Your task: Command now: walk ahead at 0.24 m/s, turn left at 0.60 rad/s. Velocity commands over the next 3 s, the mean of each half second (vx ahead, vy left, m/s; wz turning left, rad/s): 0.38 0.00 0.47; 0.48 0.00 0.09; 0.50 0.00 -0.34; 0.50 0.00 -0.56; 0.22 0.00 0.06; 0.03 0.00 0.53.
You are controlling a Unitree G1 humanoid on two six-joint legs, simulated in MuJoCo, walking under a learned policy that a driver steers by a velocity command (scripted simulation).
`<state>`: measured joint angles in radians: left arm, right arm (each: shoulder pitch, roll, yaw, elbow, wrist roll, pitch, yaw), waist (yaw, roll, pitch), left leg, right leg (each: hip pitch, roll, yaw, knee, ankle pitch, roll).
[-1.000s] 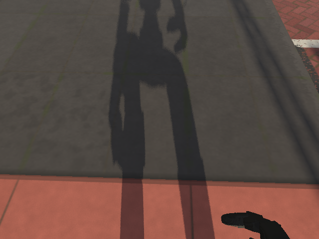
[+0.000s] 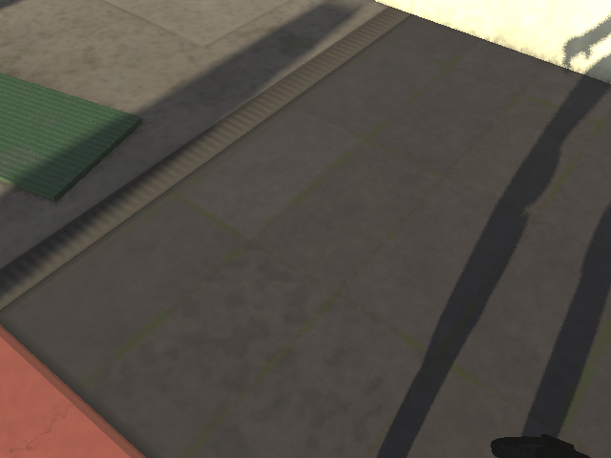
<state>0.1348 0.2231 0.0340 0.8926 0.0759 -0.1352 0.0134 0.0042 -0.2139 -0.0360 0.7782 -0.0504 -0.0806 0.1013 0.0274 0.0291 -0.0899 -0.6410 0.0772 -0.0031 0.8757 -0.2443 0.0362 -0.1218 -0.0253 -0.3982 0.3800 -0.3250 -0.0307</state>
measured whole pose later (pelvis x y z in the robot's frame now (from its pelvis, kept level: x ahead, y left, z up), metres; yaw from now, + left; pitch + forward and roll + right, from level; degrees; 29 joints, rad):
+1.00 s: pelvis +0.44 +0.05 +0.01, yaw +16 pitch +4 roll -1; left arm 0.36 0.22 0.05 0.98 -0.01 -0.08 0.01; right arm 0.03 -0.22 -0.06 0.73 0.02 -0.06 -0.01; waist 0.10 0.04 -0.03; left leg -0.66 0.10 -0.02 0.64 0.01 0.01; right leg -0.08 0.06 -0.06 0.24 -0.23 -0.06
